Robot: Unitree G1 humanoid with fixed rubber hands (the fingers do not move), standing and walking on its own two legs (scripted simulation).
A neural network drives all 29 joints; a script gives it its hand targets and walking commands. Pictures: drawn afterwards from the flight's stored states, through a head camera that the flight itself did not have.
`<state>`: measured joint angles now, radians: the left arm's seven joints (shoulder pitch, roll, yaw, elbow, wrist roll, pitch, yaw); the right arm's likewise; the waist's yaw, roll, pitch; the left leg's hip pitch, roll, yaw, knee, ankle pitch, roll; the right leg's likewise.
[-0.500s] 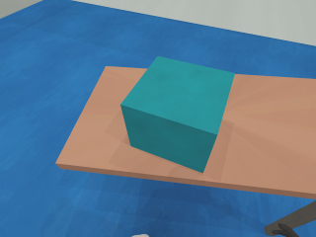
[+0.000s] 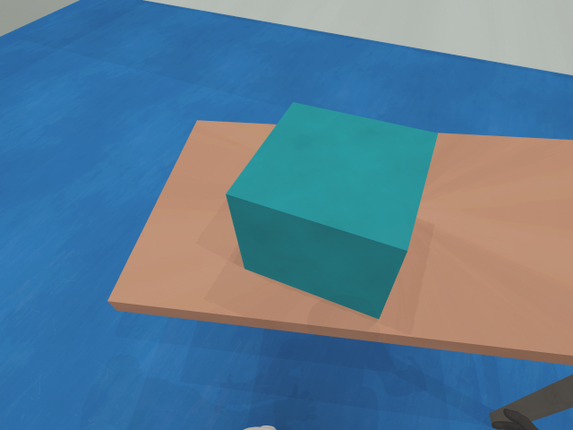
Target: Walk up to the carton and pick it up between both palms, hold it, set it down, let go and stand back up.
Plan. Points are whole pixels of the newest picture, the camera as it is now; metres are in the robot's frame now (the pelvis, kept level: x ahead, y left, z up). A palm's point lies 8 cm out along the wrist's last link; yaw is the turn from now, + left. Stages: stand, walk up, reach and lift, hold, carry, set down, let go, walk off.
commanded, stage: walk up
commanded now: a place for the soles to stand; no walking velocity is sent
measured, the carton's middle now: (334, 206) +0.45 -0.03 +0.04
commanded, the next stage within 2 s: reach and lift in 0.44 s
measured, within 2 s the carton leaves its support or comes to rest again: neither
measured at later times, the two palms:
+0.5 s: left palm out of the picture +0.05 +0.32 -0.10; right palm out of the picture +0.12 -0.30 -0.11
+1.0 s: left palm (125, 393) +0.18 +0.28 -0.08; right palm out of the picture +0.13 -0.29 -0.08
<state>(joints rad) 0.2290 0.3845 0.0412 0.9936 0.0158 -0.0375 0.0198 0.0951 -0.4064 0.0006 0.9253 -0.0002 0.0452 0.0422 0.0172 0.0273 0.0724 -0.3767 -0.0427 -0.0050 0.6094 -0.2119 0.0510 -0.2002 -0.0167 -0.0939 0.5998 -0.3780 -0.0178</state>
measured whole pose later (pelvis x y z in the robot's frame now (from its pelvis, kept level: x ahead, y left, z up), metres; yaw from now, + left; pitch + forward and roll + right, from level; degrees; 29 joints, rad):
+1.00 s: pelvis +0.01 -0.02 -0.01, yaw -2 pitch -3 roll +0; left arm 0.10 0.36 0.15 0.43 0.02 0.43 -0.04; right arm 0.15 -0.30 0.00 0.80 -0.04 -0.14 -0.03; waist 0.01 -0.06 0.12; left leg -0.35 -0.02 0.03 0.65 -0.26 0.03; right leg -0.22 0.00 -0.07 0.68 -0.41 -0.03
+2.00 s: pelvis +0.00 +0.05 +0.01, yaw -5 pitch -7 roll -3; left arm 0.27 0.50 0.06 -0.07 -0.26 0.32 -0.09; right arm 0.45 -0.10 0.00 -0.10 0.13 0.21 -0.20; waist 0.04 -0.06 0.12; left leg -0.23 -0.02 0.09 0.55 -0.22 0.08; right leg -0.06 0.00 -0.01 0.45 -0.27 0.00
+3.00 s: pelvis +0.00 +0.05 +0.01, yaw -5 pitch -6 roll -3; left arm 0.02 0.63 -0.04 -0.09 -0.47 0.38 -0.13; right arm 0.06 -0.03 0.00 -0.30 0.19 0.54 -0.34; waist 0.00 -0.02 0.12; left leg -0.22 -0.02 0.09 0.54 -0.22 0.08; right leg -0.07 0.00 -0.01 0.45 -0.27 0.00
